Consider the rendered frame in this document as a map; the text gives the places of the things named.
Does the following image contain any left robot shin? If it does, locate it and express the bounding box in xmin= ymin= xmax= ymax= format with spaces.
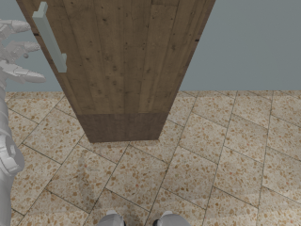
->
xmin=106 ymin=210 xmax=117 ymax=215

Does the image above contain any left robot upper arm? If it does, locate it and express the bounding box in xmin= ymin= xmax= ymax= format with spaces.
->
xmin=0 ymin=134 xmax=25 ymax=226

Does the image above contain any handle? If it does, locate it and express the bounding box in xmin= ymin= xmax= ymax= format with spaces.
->
xmin=32 ymin=1 xmax=67 ymax=73

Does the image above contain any robot left hand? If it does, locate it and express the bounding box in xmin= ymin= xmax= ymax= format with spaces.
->
xmin=0 ymin=19 xmax=46 ymax=85

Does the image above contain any cupboard door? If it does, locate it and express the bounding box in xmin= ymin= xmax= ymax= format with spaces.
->
xmin=22 ymin=0 xmax=211 ymax=115

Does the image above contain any robot left forearm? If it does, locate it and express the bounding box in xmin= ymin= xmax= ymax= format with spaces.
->
xmin=0 ymin=75 xmax=12 ymax=138

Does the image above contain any robot left thigh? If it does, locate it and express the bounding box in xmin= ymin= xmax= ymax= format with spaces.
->
xmin=97 ymin=214 xmax=124 ymax=226

